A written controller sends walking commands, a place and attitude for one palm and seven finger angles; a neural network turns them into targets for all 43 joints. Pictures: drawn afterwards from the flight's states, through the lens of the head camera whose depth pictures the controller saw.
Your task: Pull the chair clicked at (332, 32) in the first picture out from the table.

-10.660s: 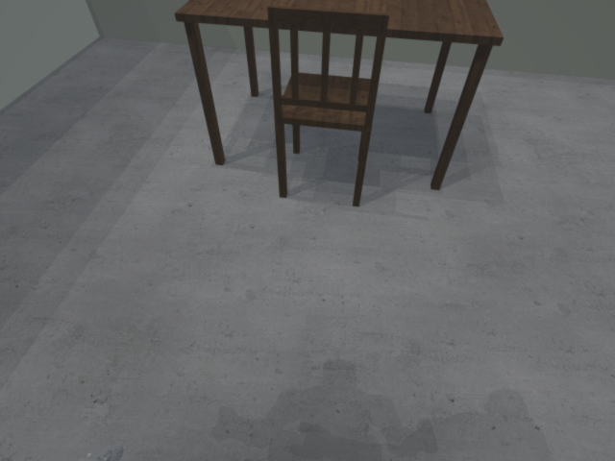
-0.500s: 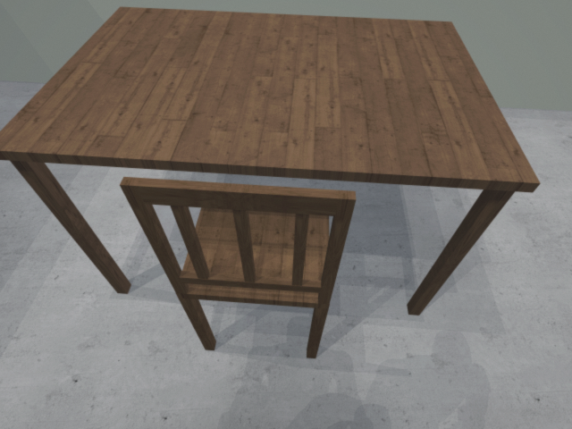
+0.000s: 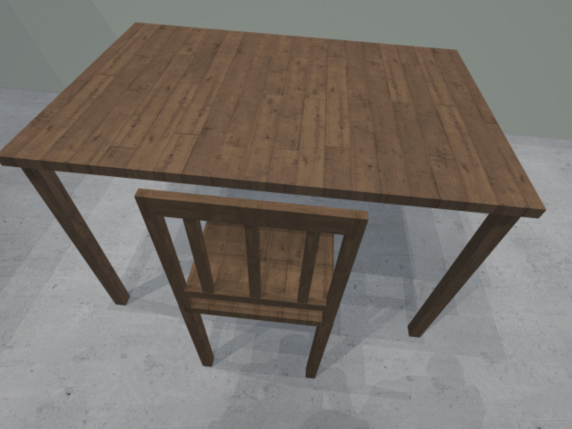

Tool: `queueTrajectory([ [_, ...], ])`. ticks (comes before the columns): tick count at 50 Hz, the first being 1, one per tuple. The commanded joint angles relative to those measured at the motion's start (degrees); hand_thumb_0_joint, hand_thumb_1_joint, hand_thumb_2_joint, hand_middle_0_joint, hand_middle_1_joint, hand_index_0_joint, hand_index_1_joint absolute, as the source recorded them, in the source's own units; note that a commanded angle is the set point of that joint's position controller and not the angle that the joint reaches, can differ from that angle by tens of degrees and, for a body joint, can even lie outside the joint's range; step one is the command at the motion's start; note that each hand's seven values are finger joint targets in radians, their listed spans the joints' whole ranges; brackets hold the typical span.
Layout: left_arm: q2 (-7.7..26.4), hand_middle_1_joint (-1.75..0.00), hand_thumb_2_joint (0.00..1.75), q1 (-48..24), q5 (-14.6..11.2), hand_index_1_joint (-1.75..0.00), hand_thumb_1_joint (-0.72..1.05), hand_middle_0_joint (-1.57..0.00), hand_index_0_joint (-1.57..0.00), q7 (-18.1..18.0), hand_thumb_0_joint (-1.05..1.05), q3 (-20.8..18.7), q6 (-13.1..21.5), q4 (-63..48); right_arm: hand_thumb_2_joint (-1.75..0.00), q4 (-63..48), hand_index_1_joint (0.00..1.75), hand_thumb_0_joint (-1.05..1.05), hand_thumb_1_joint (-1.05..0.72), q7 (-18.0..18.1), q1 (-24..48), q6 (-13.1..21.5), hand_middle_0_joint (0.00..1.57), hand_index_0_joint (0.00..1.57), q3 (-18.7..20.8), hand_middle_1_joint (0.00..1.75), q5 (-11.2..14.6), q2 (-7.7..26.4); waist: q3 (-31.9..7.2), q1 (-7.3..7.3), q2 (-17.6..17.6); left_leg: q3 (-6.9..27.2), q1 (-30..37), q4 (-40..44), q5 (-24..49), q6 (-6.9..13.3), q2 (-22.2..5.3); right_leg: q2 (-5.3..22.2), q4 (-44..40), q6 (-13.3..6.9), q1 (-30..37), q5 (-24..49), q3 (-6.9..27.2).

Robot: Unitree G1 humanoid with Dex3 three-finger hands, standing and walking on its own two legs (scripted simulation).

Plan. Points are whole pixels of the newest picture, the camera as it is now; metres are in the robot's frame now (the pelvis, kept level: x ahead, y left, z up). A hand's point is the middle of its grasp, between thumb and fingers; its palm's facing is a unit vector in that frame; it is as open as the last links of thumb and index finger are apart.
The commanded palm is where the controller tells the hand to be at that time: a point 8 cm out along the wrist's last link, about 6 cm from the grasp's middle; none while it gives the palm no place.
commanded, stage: look again from close up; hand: left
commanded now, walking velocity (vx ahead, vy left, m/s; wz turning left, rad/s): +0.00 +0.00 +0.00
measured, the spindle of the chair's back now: (253, 263) +0.44 +0.09 -0.12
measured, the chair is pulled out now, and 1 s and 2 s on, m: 0.00 0.00 0.00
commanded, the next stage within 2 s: shuffle to correct the standing spot in 0.20 s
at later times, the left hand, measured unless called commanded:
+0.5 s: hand out of the picture -0.04 +0.17 -0.18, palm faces +0.01 -0.98 -0.18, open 7.4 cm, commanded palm none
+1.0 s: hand out of the picture -0.02 +0.09 -0.18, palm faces +0.01 -0.99 -0.14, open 7.4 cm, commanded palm none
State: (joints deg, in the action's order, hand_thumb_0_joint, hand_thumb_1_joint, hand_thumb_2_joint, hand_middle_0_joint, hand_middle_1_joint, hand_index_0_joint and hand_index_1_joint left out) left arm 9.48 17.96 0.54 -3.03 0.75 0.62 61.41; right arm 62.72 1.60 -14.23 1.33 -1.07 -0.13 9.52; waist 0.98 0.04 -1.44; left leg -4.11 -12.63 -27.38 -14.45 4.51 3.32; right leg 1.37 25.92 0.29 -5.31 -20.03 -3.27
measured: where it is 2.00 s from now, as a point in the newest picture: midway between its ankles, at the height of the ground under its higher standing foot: outside the picture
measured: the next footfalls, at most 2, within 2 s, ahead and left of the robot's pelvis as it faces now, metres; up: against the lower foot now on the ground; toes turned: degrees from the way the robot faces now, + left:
left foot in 1.00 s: +0.04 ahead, +0.05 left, +0.00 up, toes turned +0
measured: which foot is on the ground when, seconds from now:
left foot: down 0.00-0.76, up 0.78-0.98, down 1.00-1.00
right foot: down 0.00-1.00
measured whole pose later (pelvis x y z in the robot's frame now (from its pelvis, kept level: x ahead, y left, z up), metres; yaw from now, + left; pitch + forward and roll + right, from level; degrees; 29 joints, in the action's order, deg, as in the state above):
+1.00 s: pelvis +0.01 -0.06 -0.01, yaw -1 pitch +0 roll -1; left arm 6.5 20.0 0.9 -2.4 0.9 0.9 61.9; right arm 64.0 2.6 -14.0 0.0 0.2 0.0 8.6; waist 1.6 0.3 -0.1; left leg -3.1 -14.8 -33.0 -17.4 0.0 -1.6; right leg -4.4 27.6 -4.8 -8.5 -19.7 -5.8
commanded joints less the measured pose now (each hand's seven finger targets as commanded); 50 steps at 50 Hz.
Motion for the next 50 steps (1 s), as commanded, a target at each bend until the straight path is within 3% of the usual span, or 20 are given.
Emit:
queueTrajectory([
  [1,5.6,-0.3,0.9,4.9,0.3,-0.3,0.9,-0.2,-0.2,0.0,0.0,-0.9,0.5,-1.0,-0.9,-1.3,0.3,0.0,-0.9,0.2,-2.8,0.9,0.2,0.2,1.0,0.3,-0.2,6.3,2.2,0.29,2.2,9.2,3.6,5.7,15.4,-0.8,-8.7,4.9,-4.3,-1.9,-5.0,10.6,4.2],
  [15,5.4,-0.3,0.9,6.2,0.4,-0.3,0.9,-0.2,-0.2,0.1,0.0,-0.8,0.5,0.4,-0.9,-0.6,0.3,0.0,-0.9,0.2,-3.1,0.9,0.2,0.2,0.9,0.3,0.0,6.5,2.0,0.31,1.5,9.2,5.0,7.6,15.3,-1.0,-8.9,5.3,-5.4,-1.5,-4.4,10.4,3.9],
  [21,3.9,-0.3,0.9,7.7,0.4,-0.3,0.9,-0.2,-0.2,0.4,0.0,-0.5,-0.6,1.6,-0.9,0.9,0.3,0.0,-0.9,0.7,-3.6,0.6,0.2,0.2,1.3,0.3,-0.1,6.1,3.8,0.06,2.0,11.6,5.4,10.7,10.9,-0.9,-11.5,3.5,-4.5,-0.5,-6.4,5.8,2.1],
  [25,3.9,-0.3,0.9,8.0,0.7,-0.3,0.9,-0.2,-0.2,0.8,0.0,-1.1,-1.7,0.9,-0.9,1.4,0.3,0.0,-0.9,1.5,-4.8,0.2,0.2,0.2,2.4,0.3,-0.3,7.5,2.3,-0.18,4.1,14.6,7.3,10.5,13.7,0.6,-14.7,2.1,-0.7,-0.6,-9.4,3.5,1.3],
  [28,4.1,-0.3,0.9,7.4,1.0,-0.3,0.9,-0.2,-0.2,1.1,0.0,-1.6,-2.5,0.0,-0.9,1.4,0.3,0.0,-0.9,2.0,-5.9,-0.2,0.2,0.2,3.2,0.3,-0.6,8.5,1.1,-0.41,5.6,17.6,6.6,10.3,14.5,3.3,-18.1,1.5,5.6,-0.8,-12.3,-1.8,1.5],
  [30,3.9,-0.3,0.9,7.0,1.3,-0.3,0.9,-0.2,-0.2,1.4,0.0,-2.0,-3.1,-0.6,-0.9,1.3,0.3,0.0,-0.9,2.0,-6.0,-0.5,0.2,0.2,3.7,0.3,-0.9,8.8,1.0,-0.44,6.5,18.6,3.6,11.3,9.5,5.1,-20.2,1.6,11.9,-0.9,-13.9,-6.4,2.1],
  [32,3.4,-0.3,0.9,7.0,1.4,-0.3,0.9,-0.2,-0.2,1.7,0.0,-2.3,-3.1,-1.3,-0.9,0.5,0.3,0.0,-0.9,1.9,-4.7,-0.6,0.2,0.2,4.0,0.3,-1.1,9.0,1.5,0.35,4.4,17.7,-0.8,10.5,7.0,5.4,-20.4,1.6,11.3,-1.3,-12.3,-5.5,2.3],
  [34,2.8,-0.3,0.9,8.4,1.5,-0.3,0.9,-0.2,-0.2,1.8,0.0,-2.5,-3.0,-1.1,-0.9,0.0,0.3,0.0,-0.9,1.7,-3.4,-0.8,0.2,0.2,4.2,0.3,-1.2,9.1,1.0,1.25,3.7,14.1,-6.3,8.1,2.0,2.8,-17.8,0.9,3.2,-1.4,-6.3,1.2,1.5],
  [35,3.2,-0.3,0.9,8.9,1.5,-0.3,0.9,-0.2,-0.2,1.8,0.0,-2.5,-2.8,-1.1,-0.9,-0.3,0.3,0.0,-0.9,1.5,-3.2,-1.0,0.2,0.2,4.1,0.3,-1.1,8.2,1.5,1.34,2.4,11.3,-8.6,6.2,-2.4,0.8,-15.2,1.6,-0.9,-1.8,-4.5,2.8,2.6],
  [36,4.2,-0.3,0.9,8.4,1.5,-0.3,0.9,-0.2,-0.2,1.7,0.0,-2.5,-2.6,-1.5,-0.9,-0.5,0.3,0.0,-0.9,1.2,-3.5,-1.2,0.2,0.2,3.9,0.3,-1.0,6.8,3.0,0.88,-0.4,8.0,-10.8,3.4,-7.0,-0.9,-11.7,3.8,-3.9,-3.1,-5.0,0.3,5.4],
  [38,7.1,-0.3,0.9,8.6,1.4,-0.3,0.9,-0.2,-0.2,1.3,0.0,-3.0,-2.1,-2.3,-0.9,-1.8,0.3,0.0,-0.9,1.1,-2.1,-1.8,0.2,0.2,3.1,0.3,-1.0,3.3,4.8,1.24,-12.7,-1.1,-14.3,-10.9,-9.3,-3.5,-4.0,11.1,-13.1,-7.7,-6.7,-4.4,16.0],
  [39,6.6,-0.3,0.9,8.1,1.5,-0.3,0.9,-0.2,-0.2,1.1,0.0,-3.0,-1.9,-2.9,-0.9,-2.1,0.3,0.0,-0.9,1.1,-0.5,-2.0,0.2,0.2,3.0,0.3,-1.1,3.1,6.0,1.8,-11.0,-0.1,-14.6,-18.8,-13.5,-3.4,-4.3,13.3,-14.8,-10.5,-9.4,0.4,17.4],
  [40,6.2,-0.3,0.9,7.4,1.6,-0.3,0.9,-0.2,-0.2,1.0,0.0,-2.9,-1.7,-3.2,-0.9,-2.3,0.3,0.0,-0.9,1.0,-0.6,-1.8,0.2,0.2,3.1,0.3,-1.1,2.8,5.7,1.16,-7.8,0.4,-16.1,-24.3,-14.2,-3.4,-4.7,13.4,-13.3,-12.7,-8.0,8.8,16.7],
  [42,5.1,-0.3,0.9,6.9,1.1,-0.3,0.9,-0.2,-0.2,0.7,0.0,-2.5,-0.7,-3.2,-0.9,-1.6,0.3,0.0,-0.9,0.9,-1.7,-1.3,0.2,0.2,2.7,0.3,-0.9,1.6,2.9,0.48,-1.7,0.9,-16.4,-27.5,-13.1,-4.0,-5.6,12.9,-9.0,-13.9,-3.2,26.7,12.9],
  [44,4.8,-0.3,0.9,7.1,1.2,-0.3,0.9,-0.2,-0.2,0.3,0.0,-1.8,0.9,-2.0,-0.9,-1.1,0.3,0.0,-0.9,0.6,-1.8,-0.7,0.2,0.2,1.8,0.3,-0.6,-0.1,0.8,0.39,0.4,1.0,-13.4,-20.8,-13.5,-4.8,-5.8,13.0,-5.6,-13.5,0.4,41.2,11.2],
  [46,5.5,-0.3,0.9,6.6,1.0,-0.3,0.9,-0.2,-0.2,0.1,0.0,-1.4,1.5,-1.1,-0.9,-0.2,0.3,0.0,-0.9,0.6,-2.7,-0.5,0.2,0.2,1.0,0.3,-0.1,-0.8,-1.0,0.1,0.8,0.7,-6.7,-9.4,-9.3,-5.1,-5.6,11.7,-2.9,-11.5,1.2,47.6,9.6],
  [48,5.8,-0.3,0.9,4.8,0.3,-0.3,0.9,-0.2,-0.2,0.1,0.0,-1.4,1.6,-0.8,-0.9,1.0,0.3,0.0,-0.9,0.8,-4.8,-0.5,0.2,0.2,0.7,0.3,0.2,-0.2,0.2,-0.84,-1.0,1.2,0.8,1.2,1.8,-4.7,-4.9,9.0,-0.8,-6.4,-1.7,47.5,7.3],
  [49,5.3,-0.3,0.9,4.4,0.0,-0.3,0.9,-0.2,-0.2,0.1,0.0,-1.4,1.4,-0.9,-0.9,1.1,0.3,0.0,-0.9,1.1,-5.3,-0.2,0.2,0.2,0.9,0.3,0.2,1.4,0.1,-0.76,-0.5,2.9,3.6,3.9,13.9,-3.8,-7.2,7.5,0.9,-3.5,-2.6,46.6,6.2],
  [50,4.4,-0.3,0.9,5.3,-0.1,-0.3,0.9,-0.2,-0.2,0.0,0.0,-1.5,1.2,-1.2,-0.9,0.7,0.3,0.0,-0.9,1.3,-4.5,-0.2,0.2,0.2,1.2,0.3,0.1,3.0,-0.7,0.44,0.6,3.8,5.8,1.5,22.6,-2.9,-9.6,6.5,-0.3,-1.3,-3.8,42.0,5.8],
])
